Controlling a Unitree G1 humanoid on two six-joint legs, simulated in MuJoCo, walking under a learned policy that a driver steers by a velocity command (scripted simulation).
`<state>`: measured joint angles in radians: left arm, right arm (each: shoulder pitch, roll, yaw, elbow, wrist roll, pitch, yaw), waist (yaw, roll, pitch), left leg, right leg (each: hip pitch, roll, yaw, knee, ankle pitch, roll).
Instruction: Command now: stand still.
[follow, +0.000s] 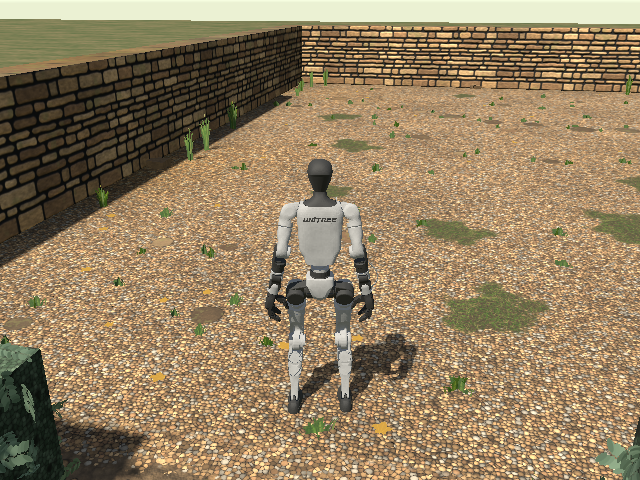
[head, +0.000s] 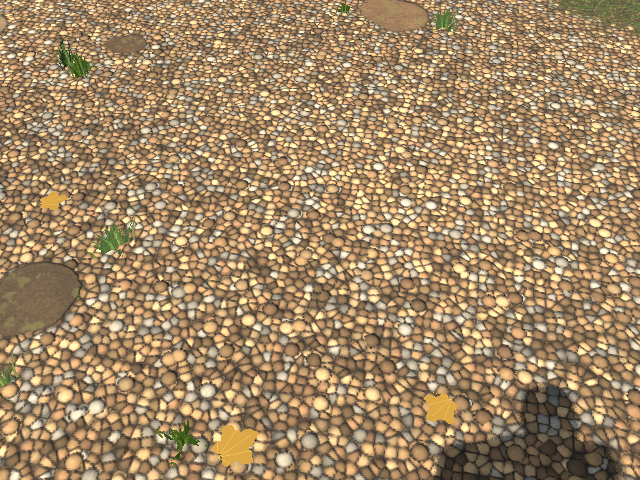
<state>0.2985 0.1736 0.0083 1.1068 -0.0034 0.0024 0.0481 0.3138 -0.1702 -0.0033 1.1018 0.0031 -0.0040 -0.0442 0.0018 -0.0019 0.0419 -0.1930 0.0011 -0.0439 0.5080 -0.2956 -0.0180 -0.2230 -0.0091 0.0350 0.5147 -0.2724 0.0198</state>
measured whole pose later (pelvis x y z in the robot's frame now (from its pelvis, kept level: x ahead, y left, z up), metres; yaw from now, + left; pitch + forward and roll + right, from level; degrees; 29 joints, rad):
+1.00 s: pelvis +0.23 -0.02 -0.02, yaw -1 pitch +3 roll +0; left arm 0.57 0.18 0.00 1.07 -0.01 -0.09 0.03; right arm -0.08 -0.21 -0.02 0.74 0.03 -0.11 0.03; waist 0.08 0.01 0.03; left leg -0.65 -0.01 0.06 0.58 0.01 0.06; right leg 0.24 0.03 0.07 0.12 -0.40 -0.05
